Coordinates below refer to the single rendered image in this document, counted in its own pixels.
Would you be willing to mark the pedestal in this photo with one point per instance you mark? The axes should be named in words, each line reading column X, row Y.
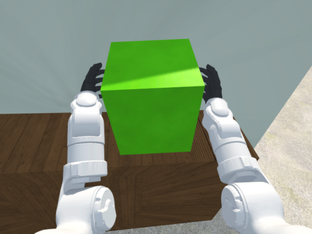
column 148, row 189

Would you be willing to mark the robot left hand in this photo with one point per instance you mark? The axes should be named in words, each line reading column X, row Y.
column 91, row 80

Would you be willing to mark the right robot upper arm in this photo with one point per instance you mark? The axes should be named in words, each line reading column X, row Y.
column 255, row 208

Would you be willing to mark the robot right hand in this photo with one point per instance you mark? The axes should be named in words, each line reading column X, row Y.
column 212, row 88

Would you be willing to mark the right robot forearm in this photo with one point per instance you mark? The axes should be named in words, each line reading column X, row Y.
column 235, row 163

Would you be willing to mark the left robot upper arm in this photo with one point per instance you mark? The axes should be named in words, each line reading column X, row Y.
column 89, row 210

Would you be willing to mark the carton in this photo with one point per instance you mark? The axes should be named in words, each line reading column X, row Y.
column 152, row 91

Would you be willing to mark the left robot forearm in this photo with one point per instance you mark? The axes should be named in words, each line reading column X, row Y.
column 85, row 141

